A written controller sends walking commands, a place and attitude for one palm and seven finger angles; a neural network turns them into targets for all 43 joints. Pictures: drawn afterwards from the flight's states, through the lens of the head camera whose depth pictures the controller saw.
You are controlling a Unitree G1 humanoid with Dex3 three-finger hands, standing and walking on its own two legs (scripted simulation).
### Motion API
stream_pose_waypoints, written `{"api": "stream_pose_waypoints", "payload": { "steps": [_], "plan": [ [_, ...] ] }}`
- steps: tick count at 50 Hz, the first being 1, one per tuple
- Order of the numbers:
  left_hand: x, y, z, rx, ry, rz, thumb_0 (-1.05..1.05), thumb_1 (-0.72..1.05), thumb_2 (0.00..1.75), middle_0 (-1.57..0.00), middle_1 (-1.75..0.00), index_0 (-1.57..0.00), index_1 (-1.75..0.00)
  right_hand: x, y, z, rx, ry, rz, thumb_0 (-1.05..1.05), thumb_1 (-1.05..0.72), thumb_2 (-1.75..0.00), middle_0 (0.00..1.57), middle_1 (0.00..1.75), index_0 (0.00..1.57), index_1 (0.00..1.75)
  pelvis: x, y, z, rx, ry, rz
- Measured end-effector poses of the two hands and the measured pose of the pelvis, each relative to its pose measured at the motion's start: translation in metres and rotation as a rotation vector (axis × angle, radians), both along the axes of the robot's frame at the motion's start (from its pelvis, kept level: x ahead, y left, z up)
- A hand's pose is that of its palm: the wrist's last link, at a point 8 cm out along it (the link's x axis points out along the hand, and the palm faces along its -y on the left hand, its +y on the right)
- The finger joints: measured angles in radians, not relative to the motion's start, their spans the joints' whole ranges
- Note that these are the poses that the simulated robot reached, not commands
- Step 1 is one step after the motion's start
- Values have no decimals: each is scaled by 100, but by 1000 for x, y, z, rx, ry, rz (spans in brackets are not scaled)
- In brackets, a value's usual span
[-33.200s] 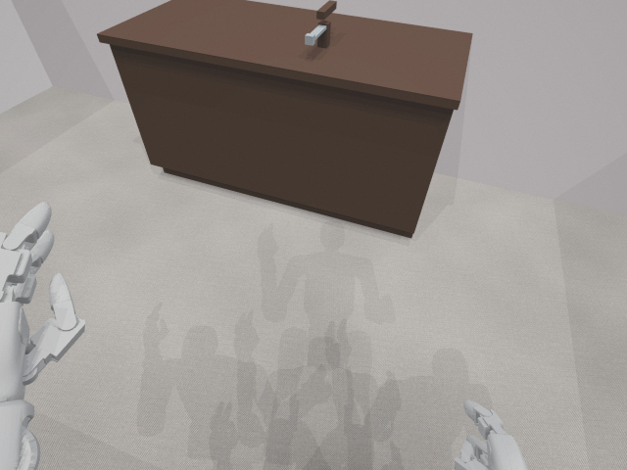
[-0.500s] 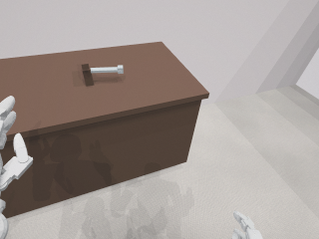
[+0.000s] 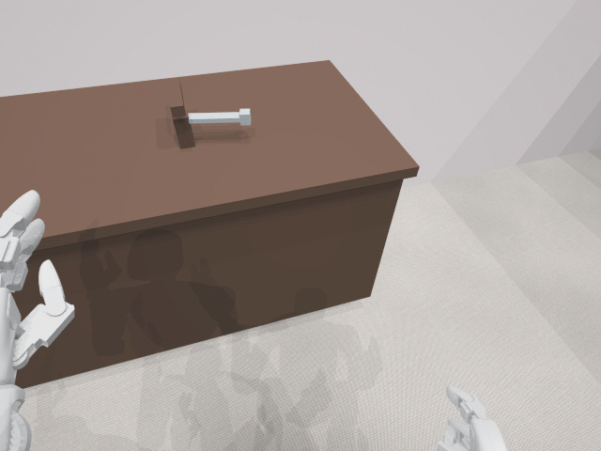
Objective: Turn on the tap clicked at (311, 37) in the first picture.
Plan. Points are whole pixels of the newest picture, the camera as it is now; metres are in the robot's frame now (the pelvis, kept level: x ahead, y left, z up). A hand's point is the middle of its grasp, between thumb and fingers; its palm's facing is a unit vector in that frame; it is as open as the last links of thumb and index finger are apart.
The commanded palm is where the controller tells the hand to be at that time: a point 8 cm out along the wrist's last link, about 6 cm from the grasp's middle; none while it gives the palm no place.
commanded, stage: stand and check the lever's angle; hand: left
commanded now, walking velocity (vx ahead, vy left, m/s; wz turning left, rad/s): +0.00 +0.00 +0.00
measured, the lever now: (245, 117) +0.82 +0.18 +0.02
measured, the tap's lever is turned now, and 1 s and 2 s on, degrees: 77 77 77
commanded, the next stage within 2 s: take the last steps up to it in 0.06 s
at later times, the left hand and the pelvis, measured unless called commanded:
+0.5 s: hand (92, 260) +0.27 +0.25 +0.16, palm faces +0.43 -0.84 -0.33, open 7.4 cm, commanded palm +0.22 +0.28 +0.18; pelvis +0.05 +0.00 -0.01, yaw -2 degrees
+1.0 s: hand (175, 174) +0.41 +0.19 +0.17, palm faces +0.30 -0.80 -0.51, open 7.4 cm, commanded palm +0.35 +0.24 +0.18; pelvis +0.17 -0.03 -0.01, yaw -3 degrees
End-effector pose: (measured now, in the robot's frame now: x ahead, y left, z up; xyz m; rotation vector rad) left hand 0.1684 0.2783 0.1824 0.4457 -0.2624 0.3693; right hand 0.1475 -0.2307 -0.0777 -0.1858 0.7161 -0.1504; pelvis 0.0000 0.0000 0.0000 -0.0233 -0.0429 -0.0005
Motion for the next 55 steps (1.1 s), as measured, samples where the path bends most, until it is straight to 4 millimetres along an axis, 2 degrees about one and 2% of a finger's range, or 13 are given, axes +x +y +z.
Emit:
{"api": "stream_pose_waypoints", "payload": {
  "steps": [5,13,18,29,33,35,38,41,46,48,50,52,55],
  "plan": [
    [7,9,-9,-35,40,15,1,89,90,-22,-30,-21,-30,12,5,6,-26,12,6,1,-91,-90,20,30,20,30,7,6,4,11,-1,-5],
    [20,16,-2,-28,20,16,2,89,90,-21,-30,-21,-30,37,17,18,-20,-40,24,1,-91,-90,20,30,20,30,16,11,8,11,2,-12],
    [31,16,-7,-45,16,20,1,89,90,-21,-30,-21,-30,48,19,18,-18,-54,10,1,-91,-90,20,30,20,30,27,12,4,9,11,-24],
    [79,1,-9,-41,-29,-6,2,89,90,-21,-30,-21,-30,63,3,-9,-5,29,-30,1,-91,-90,20,30,20,30,65,1,-10,-10,19,-13],
    [93,4,-6,-37,-46,-30,2,89,90,-21,-30,-21,-30,69,-3,-8,-35,83,-40,1,-91,-90,20,30,20,30,80,7,-8,5,14,-23],
    [102,7,-5,-12,-65,-45,1,89,90,-22,-30,-21,-30,76,-5,-11,-53,66,-52,1,-91,-90,20,30,20,30,88,12,-15,2,14,-48],
    [125,8,-6,17,-50,-48,1,89,90,-21,-30,-21,-30,85,-3,-13,-25,44,-101,1,-91,-90,20,30,20,30,100,13,-16,31,5,-79],
    [152,1,-2,27,-13,-55,1,89,90,-21,-30,-21,-30,92,3,-11,18,53,-104,1,-91,-90,20,30,20,30,114,7,-7,37,19,-73],
    [184,-25,11,73,27,-99,2,89,90,-21,-30,-21,-30,108,4,-13,74,78,-94,1,-91,-90,20,30,20,30,145,-8,4,20,36,-81],
    [195,-35,13,110,43,-105,2,89,90,-21,-30,-21,-30,119,-3,-18,85,81,-91,1,-91,-90,20,30,20,30,160,-17,2,15,33,-80],
    [204,-44,11,161,37,-100,1,89,90,-21,-30,-21,-30,134,-14,-29,83,81,-80,1,-91,-90,21,30,20,30,175,-29,-9,22,27,-58],
    [213,-51,5,151,30,-91,1,89,90,-22,-30,-21,-30,150,-28,-39,67,102,-63,1,-90,-90,21,30,20,30,182,-35,-15,11,16,-55],
    [225,-55,-1,94,41,-77,1,89,90,-22,-30,-21,-30,174,-47,-37,35,124,-63,1,-91,-90,21,30,20,30,195,-39,-12,12,11,-63]
  ]
}}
